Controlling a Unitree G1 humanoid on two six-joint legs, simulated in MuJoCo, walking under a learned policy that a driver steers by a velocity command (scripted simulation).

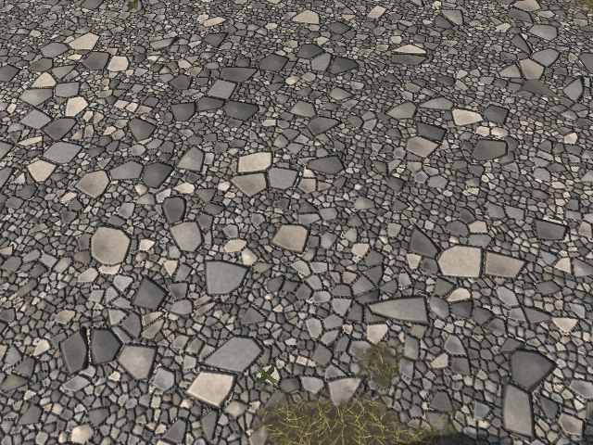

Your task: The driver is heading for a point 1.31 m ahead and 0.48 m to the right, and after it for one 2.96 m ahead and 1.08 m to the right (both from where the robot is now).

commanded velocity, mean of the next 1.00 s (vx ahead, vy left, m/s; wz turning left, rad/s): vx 0.50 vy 0.00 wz -0.39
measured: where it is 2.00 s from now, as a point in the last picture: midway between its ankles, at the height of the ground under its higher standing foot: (452, 261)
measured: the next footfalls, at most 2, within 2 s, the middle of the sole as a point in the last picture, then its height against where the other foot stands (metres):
left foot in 0.20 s outside the picture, level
right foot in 0.74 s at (376, 419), level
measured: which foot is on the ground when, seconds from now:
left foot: up 0.00-0.18, down 0.20-0.76, up 0.78-1.00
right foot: down 0.00-0.22, up 0.24-0.72, down 0.74-1.00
